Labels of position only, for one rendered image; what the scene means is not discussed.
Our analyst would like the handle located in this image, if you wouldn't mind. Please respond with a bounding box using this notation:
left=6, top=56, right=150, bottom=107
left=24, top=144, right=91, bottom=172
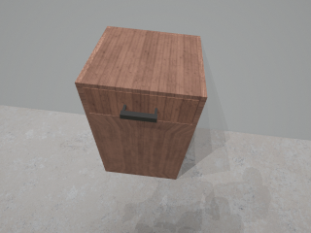
left=120, top=104, right=157, bottom=123

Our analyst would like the cabinet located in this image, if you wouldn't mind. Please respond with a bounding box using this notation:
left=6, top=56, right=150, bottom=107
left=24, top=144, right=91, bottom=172
left=75, top=26, right=208, bottom=180

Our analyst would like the drawer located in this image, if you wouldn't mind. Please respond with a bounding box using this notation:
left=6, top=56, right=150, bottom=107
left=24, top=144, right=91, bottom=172
left=83, top=86, right=199, bottom=124

